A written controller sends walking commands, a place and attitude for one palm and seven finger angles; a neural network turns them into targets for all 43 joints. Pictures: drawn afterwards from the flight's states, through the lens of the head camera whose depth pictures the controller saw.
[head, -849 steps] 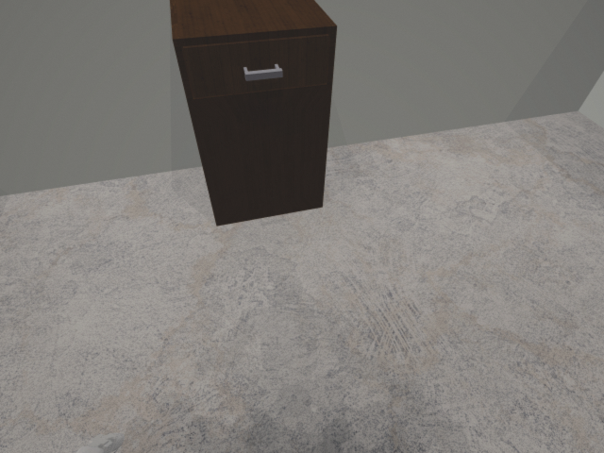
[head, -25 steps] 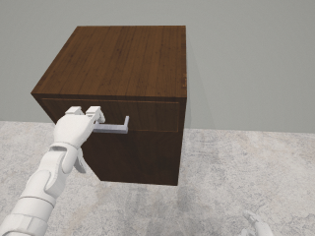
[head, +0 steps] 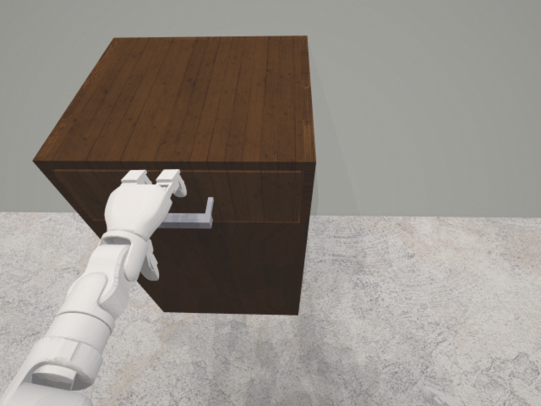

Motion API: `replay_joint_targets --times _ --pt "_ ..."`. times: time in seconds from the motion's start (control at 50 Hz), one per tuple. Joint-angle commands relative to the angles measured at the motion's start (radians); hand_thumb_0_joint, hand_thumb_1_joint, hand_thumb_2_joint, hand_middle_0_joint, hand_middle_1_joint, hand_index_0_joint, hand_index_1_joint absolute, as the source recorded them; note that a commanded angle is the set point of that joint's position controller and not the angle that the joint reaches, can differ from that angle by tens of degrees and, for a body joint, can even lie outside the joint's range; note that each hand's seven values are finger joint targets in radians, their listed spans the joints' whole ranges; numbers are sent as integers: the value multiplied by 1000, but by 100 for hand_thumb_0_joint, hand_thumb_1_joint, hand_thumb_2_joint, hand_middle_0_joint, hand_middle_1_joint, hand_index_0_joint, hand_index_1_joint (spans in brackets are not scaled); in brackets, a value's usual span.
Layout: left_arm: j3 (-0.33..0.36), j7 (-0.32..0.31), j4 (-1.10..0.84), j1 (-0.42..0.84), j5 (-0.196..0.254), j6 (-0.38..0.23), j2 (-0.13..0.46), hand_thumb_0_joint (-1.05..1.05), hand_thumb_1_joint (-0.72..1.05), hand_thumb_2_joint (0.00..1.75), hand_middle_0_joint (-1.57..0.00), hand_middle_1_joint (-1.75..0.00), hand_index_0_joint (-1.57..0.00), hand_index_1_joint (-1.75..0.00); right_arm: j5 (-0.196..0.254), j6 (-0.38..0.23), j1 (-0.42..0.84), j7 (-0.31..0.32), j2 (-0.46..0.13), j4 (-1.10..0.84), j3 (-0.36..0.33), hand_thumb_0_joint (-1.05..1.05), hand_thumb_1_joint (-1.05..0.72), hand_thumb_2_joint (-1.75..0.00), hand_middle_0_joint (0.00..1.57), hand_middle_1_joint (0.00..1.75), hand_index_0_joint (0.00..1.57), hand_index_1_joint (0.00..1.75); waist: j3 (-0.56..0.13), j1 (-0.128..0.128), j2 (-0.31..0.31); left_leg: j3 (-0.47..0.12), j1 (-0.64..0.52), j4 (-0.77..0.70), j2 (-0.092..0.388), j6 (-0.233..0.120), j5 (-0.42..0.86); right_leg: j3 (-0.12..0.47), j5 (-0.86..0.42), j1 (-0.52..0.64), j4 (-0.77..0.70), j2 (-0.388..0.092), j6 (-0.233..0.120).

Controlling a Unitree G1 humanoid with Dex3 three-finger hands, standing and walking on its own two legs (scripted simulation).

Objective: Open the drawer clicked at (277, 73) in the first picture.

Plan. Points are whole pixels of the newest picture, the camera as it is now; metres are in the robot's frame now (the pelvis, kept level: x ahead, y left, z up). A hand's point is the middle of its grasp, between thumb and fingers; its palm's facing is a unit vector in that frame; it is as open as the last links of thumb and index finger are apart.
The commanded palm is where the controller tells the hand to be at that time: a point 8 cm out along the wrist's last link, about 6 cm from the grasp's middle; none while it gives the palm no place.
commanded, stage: move the hooked fingers above the handle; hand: left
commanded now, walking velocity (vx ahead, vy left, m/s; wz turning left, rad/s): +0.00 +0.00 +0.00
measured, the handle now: (182, 211) +0.46 +0.20 -0.05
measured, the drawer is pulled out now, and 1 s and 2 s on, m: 0.00 0.00 0.00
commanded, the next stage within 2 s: none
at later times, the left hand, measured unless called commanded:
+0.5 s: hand (171, 213) +0.42 +0.20 +0.01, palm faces -0.04 -0.03 -1.00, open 13.8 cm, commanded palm +0.40 +0.21 +0.06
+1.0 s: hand (161, 217) +0.41 +0.21 +0.01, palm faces -0.02 -0.02 -1.00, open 13.8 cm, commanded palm +0.38 +0.21 +0.06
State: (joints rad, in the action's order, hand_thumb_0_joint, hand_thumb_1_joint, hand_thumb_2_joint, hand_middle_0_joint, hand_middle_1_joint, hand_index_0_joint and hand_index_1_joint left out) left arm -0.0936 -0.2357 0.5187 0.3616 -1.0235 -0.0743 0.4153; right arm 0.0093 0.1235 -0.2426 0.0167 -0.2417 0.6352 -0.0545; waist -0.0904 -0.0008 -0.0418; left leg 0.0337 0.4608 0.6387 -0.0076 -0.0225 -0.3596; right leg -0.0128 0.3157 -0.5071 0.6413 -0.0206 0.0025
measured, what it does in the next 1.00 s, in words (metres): stands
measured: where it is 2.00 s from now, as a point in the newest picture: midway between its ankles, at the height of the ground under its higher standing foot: outside the picture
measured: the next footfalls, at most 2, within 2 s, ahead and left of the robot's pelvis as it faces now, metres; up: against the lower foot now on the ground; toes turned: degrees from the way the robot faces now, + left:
none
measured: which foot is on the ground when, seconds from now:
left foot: down 0.00-1.00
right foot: down 0.00-1.00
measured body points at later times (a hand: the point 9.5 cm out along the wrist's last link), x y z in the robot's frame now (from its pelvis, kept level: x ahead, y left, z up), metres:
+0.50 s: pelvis -0.01 -0.01 -0.01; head +0.07 -0.02 +0.43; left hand +0.42 +0.20 +0.06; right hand +0.07 -0.28 -0.14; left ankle -0.03 +0.10 -0.72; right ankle +0.00 -0.12 -0.72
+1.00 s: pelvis -0.01 -0.01 -0.01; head +0.06 -0.02 +0.44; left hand +0.40 +0.21 +0.07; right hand +0.06 -0.28 -0.14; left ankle -0.03 +0.10 -0.72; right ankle +0.00 -0.12 -0.72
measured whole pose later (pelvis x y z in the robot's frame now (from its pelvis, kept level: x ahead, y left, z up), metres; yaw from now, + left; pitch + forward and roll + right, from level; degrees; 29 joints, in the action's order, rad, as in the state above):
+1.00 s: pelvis -0.01 -0.01 -0.01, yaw -1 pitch +14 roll +0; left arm -0.05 -0.34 0.83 0.54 -1.08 -0.08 0.43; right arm 0.00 0.14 -0.30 0.02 -0.25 0.66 -0.07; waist -0.12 -0.04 -0.04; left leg 0.04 0.58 0.70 0.01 -0.01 -0.37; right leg -0.01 0.32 -0.63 0.70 0.00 -0.01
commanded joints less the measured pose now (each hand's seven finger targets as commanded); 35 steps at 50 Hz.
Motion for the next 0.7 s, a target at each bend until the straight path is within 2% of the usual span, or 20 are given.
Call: replay_joint_targets --times 0.0,0.02,0.04,0.08,0.1,0.16,0.2,0.22,0.26,0.28,0.3,0.36,0.42,0.48,0.52,0.54,0.56,0.62,0.66,0.68 --pt "148 -53 -72 280 -6 40 239 0 -50 30 -30 -120 -30 -120 5 -23 -10 0 -142 -120 -45 0 -90 -90 20 30 20 30 -290 16 49 -6 -94 -59 -11 -10 424 -27 -319 166 -32 49 -58" --pt "118 -50 -78 307 -5 45 214 0 -50 30 -30 -120 -30 -120 6 -22 -14 -1 -140 -124 -43 0 -90 -90 20 30 20 30 -299 9 52 0 -96 -57 -12 -13 420 -24 -331 173 -33 47 -55" --pt "122 -48 -95 303 -9 46 218 0 -50 30 -30 -120 -30 -120 5 -22 -15 -1 -139 -130 -46 0 -90 -90 20 30 20 30 -320 14 40 0 -105 -54 -10 -13 439 -23 -343 178 -30 46 -56" --pt "106 -44 -82 337 -11 47 211 0 -50 30 -30 -120 -30 -120 5 -20 -23 3 -141 -127 -46 0 -90 -90 20 30 20 30 -330 -1 47 4 -102 -48 -10 -17 434 -19 -354 180 -32 46 -53" --pt "101 -41 -77 375 -10 41 212 0 -50 30 -30 -120 -30 -120 4 -20 -28 6 -144 -122 -47 0 -90 -90 20 30 20 30 -320 -16 50 3 -99 -42 -11 -19 424 -17 -345 170 -34 45 -52" --pt "80 -38 -87 437 -14 6 197 0 -50 30 -30 -120 -30 -120 0 -21 -43 12 -138 -118 -51 0 -90 -90 20 30 20 30 -329 -28 32 0 -112 -30 -13 -22 410 -14 -323 139 -32 47 -51" --pt "69 -44 -92 506 -13 -23 191 0 -50 30 -30 -120 -30 -120 -4 -25 -54 17 -136 -104 -54 0 -90 -90 20 30 20 30 -342 -46 13 -4 -123 -17 -14 -24 406 -13 -311 116 -27 46 -51" --pt "88 -51 -74 526 -17 -34 215 0 -50 30 -30 -120 -30 -120 -4 -25 -71 17 -138 -95 -54 0 -90 -90 20 30 20 30 -344 -47 18 -10 -116 -14 -14 -24 393 -15 -296 105 -23 48 -51" --pt "76 -68 -40 530 -26 -49 192 0 -50 30 -30 -120 -30 -120 -8 -26 -77 15 -133 -85 -58 0 -90 -90 20 30 20 30 -348 -49 -3 -6 -111 3 -18 -23 399 -16 -302 82 -11 48 -53" --pt "98 -79 -11 533 -31 -52 212 0 -50 30 -30 -120 -30 -120 -8 -25 -84 14 -136 -78 -58 0 -90 -90 20 30 20 30 -343 -47 9 -8 -89 7 -18 -21 395 -17 -300 75 -5 48 -54" --pt "97 -88 15 551 -35 -50 210 0 -50 30 -30 -120 -30 -120 -9 -23 -85 14 -138 -72 -58 0 -90 -90 20 30 20 30 -339 -51 -4 -9 -79 11 -19 -19 391 -18 -294 64 1 48 -55" --pt "101 -117 110 559 -48 -24 212 0 -50 30 -30 -120 -30 -120 -9 -20 -99 8 -141 -65 -56 0 -90 -90 20 30 20 30 -338 -53 15 -2 -29 21 -22 -19 358 -19 -284 48 13 50 -53" --pt "126 -133 143 581 -54 -2 244 0 -50 30 -30 -120 -30 -120 -11 -15 -118 4 -147 -67 -58 0 -90 -90 20 30 20 30 -409 -43 19 5 -14 28 -22 -20 383 -13 -325 90 28 48 -52" --pt "128 -127 170 540 -50 18 241 0 -50 30 -30 -120 -30 -120 -11 -7 -120 5 -147 -79 -60 0 -90 -90 20 30 20 30 -441 -35 40 19 -2 32 -21 -22 405 -2 -385 138 25 47 -47" --pt "116 -121 168 565 -48 22 235 0 -50 30 -30 -120 -30 -120 -8 -2 -126 6 -149 -75 -61 0 -90 -90 20 30 20 30 -426 -50 61 17 0 27 -18 -25 396 -2 -382 138 18 48 -43" --pt "108 -118 167 550 -47 23 224 0 -50 30 -30 -120 -30 -120 -7 -1 -124 6 -148 -76 -62 0 -90 -90 20 30 20 30 -423 -46 64 20 1 22 -18 -27 394 1 -388 147 12 47 -42" --pt "136 -117 171 529 -49 24 255 0 -50 30 -30 -120 -30 -120 -7 1 -123 8 -151 -78 -62 0 -90 -90 20 30 20 30 -413 -37 77 23 12 16 -18 -27 382 2 -382 159 7 46 -42" --pt "98 -106 155 560 -40 13 220 0 -50 30 -30 -120 -30 -120 -1 1 -116 13 -148 -82 -56 0 -90 -90 20 30 20 30 -359 -51 55 21 16 0 -20 -30 335 4 -337 139 -12 45 -42" --pt "138 -104 145 557 -40 -8 268 0 -50 30 -30 -120 -30 -120 -3 -1 -118 18 -150 -78 -59 0 -90 -90 20 30 20 30 -372 -47 71 22 12 0 -20 -34 320 11 -323 151 -17 45 -41" --pt "125 -103 124 567 -43 -19 259 0 -50 30 -30 -120 -30 -120 -4 -1 -113 20 -146 -82 -58 0 -90 -90 20 30 20 30 -374 -47 45 22 6 -1 -22 -33 322 13 -323 149 -17 44 -42"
